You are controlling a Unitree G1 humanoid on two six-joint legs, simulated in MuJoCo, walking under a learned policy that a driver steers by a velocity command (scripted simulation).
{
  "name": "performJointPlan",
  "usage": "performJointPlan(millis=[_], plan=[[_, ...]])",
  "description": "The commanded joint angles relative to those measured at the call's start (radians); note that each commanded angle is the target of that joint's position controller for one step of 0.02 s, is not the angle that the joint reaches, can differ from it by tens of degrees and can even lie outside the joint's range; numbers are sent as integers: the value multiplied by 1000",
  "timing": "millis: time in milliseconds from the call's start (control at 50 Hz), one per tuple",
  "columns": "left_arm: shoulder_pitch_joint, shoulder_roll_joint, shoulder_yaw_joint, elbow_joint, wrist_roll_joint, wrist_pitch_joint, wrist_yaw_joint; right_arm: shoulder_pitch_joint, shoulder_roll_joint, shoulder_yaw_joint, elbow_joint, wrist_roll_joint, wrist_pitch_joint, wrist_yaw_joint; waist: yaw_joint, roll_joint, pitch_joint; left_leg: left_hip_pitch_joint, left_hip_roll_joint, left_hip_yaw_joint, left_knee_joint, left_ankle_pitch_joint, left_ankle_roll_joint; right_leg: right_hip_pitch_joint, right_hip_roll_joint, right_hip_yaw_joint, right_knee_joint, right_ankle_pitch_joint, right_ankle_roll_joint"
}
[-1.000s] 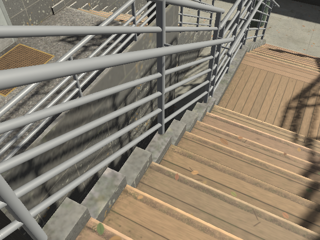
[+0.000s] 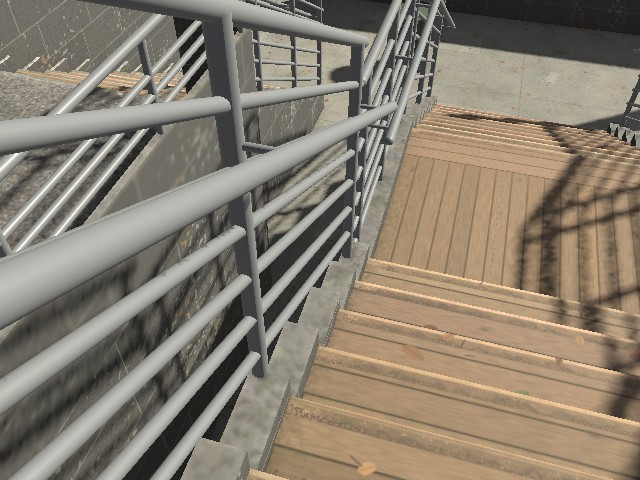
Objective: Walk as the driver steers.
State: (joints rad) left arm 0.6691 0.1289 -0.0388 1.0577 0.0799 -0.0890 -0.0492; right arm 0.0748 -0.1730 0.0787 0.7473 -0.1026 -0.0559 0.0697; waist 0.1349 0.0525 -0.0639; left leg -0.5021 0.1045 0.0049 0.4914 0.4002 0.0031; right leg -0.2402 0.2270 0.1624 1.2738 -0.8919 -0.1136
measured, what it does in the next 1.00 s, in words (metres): goes down, turning right: right foot, then left foot 0.17 m lower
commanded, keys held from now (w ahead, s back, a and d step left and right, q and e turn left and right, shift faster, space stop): w+e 0.48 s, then w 0.32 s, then no key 0.20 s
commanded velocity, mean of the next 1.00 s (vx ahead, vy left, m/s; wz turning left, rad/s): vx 0.44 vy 0.02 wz -0.40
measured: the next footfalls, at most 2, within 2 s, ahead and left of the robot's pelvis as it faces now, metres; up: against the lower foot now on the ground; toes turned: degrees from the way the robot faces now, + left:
right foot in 0.56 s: +0.20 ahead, -0.20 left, +0.00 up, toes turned -22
left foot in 0.90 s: +0.47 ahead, -0.08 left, -0.17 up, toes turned -20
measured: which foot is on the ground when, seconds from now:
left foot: down 0.00-0.58, up 0.60-0.88, down 0.90-1.00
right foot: down 0.00-0.02, up 0.04-0.54, down 0.56-0.90, up 0.92-1.00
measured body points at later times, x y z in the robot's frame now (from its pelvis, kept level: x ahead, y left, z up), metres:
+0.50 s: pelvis +0.18 -0.02 -0.07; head +0.18 +0.00 +0.38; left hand +0.31 +0.20 -0.21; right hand +0.09 -0.23 -0.20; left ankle +0.11 +0.13 -0.77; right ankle +0.15 -0.19 -0.70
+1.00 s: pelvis +0.40 -0.13 -0.23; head +0.42 -0.13 +0.22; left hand +0.50 +0.09 -0.37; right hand +0.37 -0.39 -0.36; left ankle +0.43 -0.07 -0.94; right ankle +0.25 -0.23 -0.69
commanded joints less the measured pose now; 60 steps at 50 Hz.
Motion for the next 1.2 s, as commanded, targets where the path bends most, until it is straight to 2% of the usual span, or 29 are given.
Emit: performJointPlan(millis=[20, 40, 60, 100, 140, 160, 200, 260, 320, 400, 520, 560, 580, 620, 640, 660, 700, 740, 820, 860, 900, 920, 940, 980, 1040, 1080, 1100, 1180, 1200], plan=[[-12, 187, 21, -52, -17, -26, -49, 640, -282, -134, 132, -14, 3, -17, -310, 33, 54, 911, 92, -28, -158, 122, 160, -560, -51, 145, 349, 555, 42], [-13, 137, 75, -163, -125, 36, 25, 640, -300, -138, 213, 127, 27, -63, -155, 91, -190, 1140, 359, -104, 235, 1023, 175, -730, -80, -64, 766, -205, 71], [-45, 150, 53, -195, -113, 68, 57, 593, -235, -157, 150, 160, 31, -86, -195, -7, -325, 1154, 397, -188, 281, 771, 198, -825, -164, -85, 848, -211, 60], [-292, 103, 49, -276, -50, 105, 64, 423, -193, -154, 109, 129, 26, -117, -226, 124, -172, 803, 393, -251, 25, -40, 277, -913, -236, -103, 807, -5, 97], [-390, 117, 70, -342, -8, 146, 68, 339, -106, -105, 98, 113, 11, -126, -122, 61, 134, 217, 334, -125, -142, -437, 193, -723, -279, -71, 566, 344, 108], [107, 2, -14, -190, -16, 114, 11, 328, -63, -94, 88, -63, -25, -60, -7, -145, 92, 3, 274, -102, -125, -547, 229, -611, -293, 7, 289, 778, 83], [136, 115, 39, -128, -35, 79, -47, 424, -128, -104, 155, -42, -62, -41, -23, 18, 200, -158, 234, -49, -244, -776, 148, -539, -239, -93, 344, 759, 68], [-132, 143, 51, -217, -51, 29, -47, 334, -86, -66, 158, -71, -73, -33, -83, -103, 182, 144, 334, -108, -226, -478, 196, -761, -259, 218, 153, 995, 53], [-121, 189, 79, -202, -38, 22, -47, 270, -141, -97, 168, -31, -74, 0, -60, -60, 103, 168, 243, 108, -173, -420, 188, -655, -255, 121, 147, 938, 68], [-315, 220, 91, -280, -25, 31, -34, 323, -157, -109, 188, -38, -63, -47, -157, 12, 117, 272, 269, 164, -105, -526, 168, -700, -295, 42, 159, 769, 117], [-580, 155, 54, -365, -10, 21, -24, 515, -127, -105, 194, 47, -99, -138, -293, 85, 125, 458, 271, 189, 12, -424, 105, -616, -327, -215, -321, 584, 100], [-294, 190, 87, -281, -14, 1, -4, 365, -319, -154, 138, -28, -85, -88, -125, 60, 63, 197, 212, 274, 173, -269, 107, -132, -179, -360, -321, 528, 90], [22, 276, 131, -173, -41, -35, 13, 177, -371, -179, 75, -36, -69, -45, 62, -85, 42, 40, 123, 322, 455, -327, 117, 178, -76, -428, -452, 695, 70], [486, 411, 136, -11, 5, -94, 51, -114, -105, -114, -151, 19, -60, 25, 231, -460, -130, -649, -202, 111, 1094, -1211, 99, 788, -434, 319, -796, 829, -204], [415, 347, 120, -19, -16, -113, 48, -310, -2, -93, -211, 59, -80, 34, 260, -254, 82, -893, -185, -69, 956, -1199, 149, 631, -535, 586, -843, 598, -214], [241, 276, 90, -35, -38, -110, 32, -233, -28, -105, -178, 82, -95, 5, 129, -189, 129, -872, -92, -129, 999, -1080, 127, 468, -573, 615, -750, 602, -215], [-133, 134, 25, -106, -24, -62, 12, 24, -58, -103, -61, 7, -81, -20, -106, -110, 98, -670, 40, -167, 864, -718, 124, 72, -541, 353, -569, 651, -178], [-332, -20, -36, -186, 0, -47, 48, 155, -32, -86, 36, -45, -56, -13, -174, -49, 103, -215, 22, -74, 569, -150, 123, -413, -331, -3, -544, 484, -91], [-375, 230, 6, -223, 12, -101, 46, 135, -80, -95, 39, 36, -44, 2, -221, -51, 131, 565, -96, 54, 426, 36, -63, -928, -221, -189, -488, 135, 8], [-268, 279, 12, -193, 17, -82, 20, 245, -136, -107, 63, 11, -34, -15, -244, 4, 165, 630, -123, 116, 265, -11, -56, -770, -251, -110, -258, 83, 11], [-231, 333, 38, -117, -33, -33, -20, 563, -235, -152, 178, -4, -26, -24, -390, 203, 176, 559, -23, 36, -411, 144, 74, -325, -168, -79, 342, 246, 72], [57, 75, -3, -93, -14, -37, -63, 595, -349, -175, 160, 2, -24, -25, -209, 249, -203, 1038, 204, -206, 223, 744, 357, -617, -136, -57, 722, 87, 100], [45, 107, -2, -152, -31, -44, -71, 513, -336, -169, 124, -7, -28, 4, -178, 97, -275, 1097, 311, -433, 280, 1045, 509, -850, -132, -47, 872, 86, 142], [-184, 230, 32, -258, -65, -32, -47, 408, -310, -163, 103, 6, -33, 19, -184, -25, -135, 844, 339, -424, 246, 708, 406, -1064, -239, -44, 847, 233, 173], [-295, 152, 9, -261, -29, -2, -4, 74, -4, -49, 45, 50, -62, -11, -19, -46, 139, -34, 188, -325, -6, 80, 304, -704, -402, -1, 48, 740, 169], [-150, 88, 5, -158, -1, 31, -49, 138, -122, -68, 103, 53, -79, 3, 31, 8, 39, -240, 71, -189, 75, 10, 315, -325, -362, -104, -69, 936, 163], [-238, 39, 9, -170, -88, 106, 34, 265, -186, -109, 150, 171, -43, -46, -28, 29, -57, -94, 116, -114, 45, 182, 214, -98, -273, -193, -266, 812, 127], [-195, 161, 59, -84, -74, 153, 84, 174, -204, -106, 121, 150, 12, -73, 23, 18, 7, -39, 55, -31, 272, 194, 118, 118, -205, -249, -459, 882, 24], [-166, 234, 78, -76, -77, 131, 81, 323, -216, -122, 139, 144, 36, -81, -24, -163, -12, 4, -46, 29, 471, -84, 94, 142, -287, -154, -580, 1210, -16]])
Velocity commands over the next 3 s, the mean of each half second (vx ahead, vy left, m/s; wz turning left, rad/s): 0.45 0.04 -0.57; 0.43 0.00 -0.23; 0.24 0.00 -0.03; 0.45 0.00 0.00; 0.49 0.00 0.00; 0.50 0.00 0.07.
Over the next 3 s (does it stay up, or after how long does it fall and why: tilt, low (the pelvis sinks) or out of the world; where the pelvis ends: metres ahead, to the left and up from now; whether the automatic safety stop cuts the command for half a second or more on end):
stays up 1.21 -0.44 -0.68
